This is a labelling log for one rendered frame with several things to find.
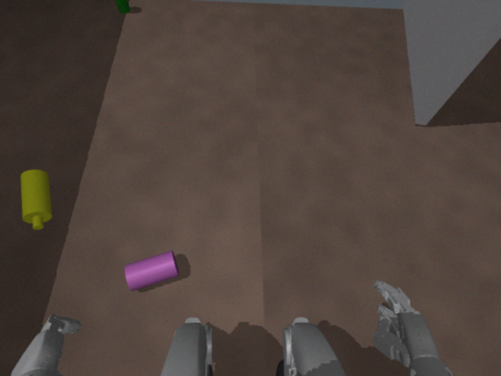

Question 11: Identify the right robot arm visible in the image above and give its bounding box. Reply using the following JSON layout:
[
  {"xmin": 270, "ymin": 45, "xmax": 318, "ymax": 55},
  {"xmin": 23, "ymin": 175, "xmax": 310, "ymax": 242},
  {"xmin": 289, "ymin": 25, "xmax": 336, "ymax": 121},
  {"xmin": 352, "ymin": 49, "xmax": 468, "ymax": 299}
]
[{"xmin": 409, "ymin": 357, "xmax": 452, "ymax": 376}]

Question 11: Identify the left robot hand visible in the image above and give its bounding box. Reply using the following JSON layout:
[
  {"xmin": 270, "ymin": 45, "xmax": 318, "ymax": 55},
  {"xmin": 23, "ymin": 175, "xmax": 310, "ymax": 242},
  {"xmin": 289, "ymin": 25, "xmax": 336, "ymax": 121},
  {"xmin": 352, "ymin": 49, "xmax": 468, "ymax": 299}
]
[{"xmin": 11, "ymin": 313, "xmax": 81, "ymax": 376}]

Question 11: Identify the right robot hand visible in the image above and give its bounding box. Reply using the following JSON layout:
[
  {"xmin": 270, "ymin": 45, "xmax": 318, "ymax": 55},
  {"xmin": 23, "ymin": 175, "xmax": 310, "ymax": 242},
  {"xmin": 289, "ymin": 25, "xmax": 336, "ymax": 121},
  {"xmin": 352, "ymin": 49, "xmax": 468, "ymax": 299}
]
[{"xmin": 373, "ymin": 280, "xmax": 440, "ymax": 367}]

